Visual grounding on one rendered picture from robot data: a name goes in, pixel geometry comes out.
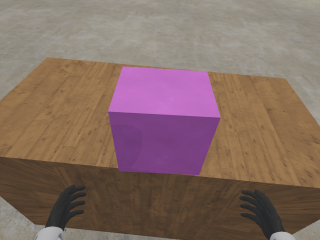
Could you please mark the carton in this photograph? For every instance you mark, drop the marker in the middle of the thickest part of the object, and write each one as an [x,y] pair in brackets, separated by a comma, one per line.
[162,120]

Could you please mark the robot right hand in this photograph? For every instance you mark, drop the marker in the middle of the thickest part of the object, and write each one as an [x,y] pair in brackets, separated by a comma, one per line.
[267,218]

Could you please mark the robot left forearm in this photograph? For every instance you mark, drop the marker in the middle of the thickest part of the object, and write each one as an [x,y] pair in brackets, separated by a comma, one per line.
[50,233]

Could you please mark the pedestal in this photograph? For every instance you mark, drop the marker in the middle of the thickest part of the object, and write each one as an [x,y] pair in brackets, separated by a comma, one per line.
[55,132]

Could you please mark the robot left hand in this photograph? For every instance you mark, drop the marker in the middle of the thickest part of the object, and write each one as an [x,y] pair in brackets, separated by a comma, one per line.
[60,214]

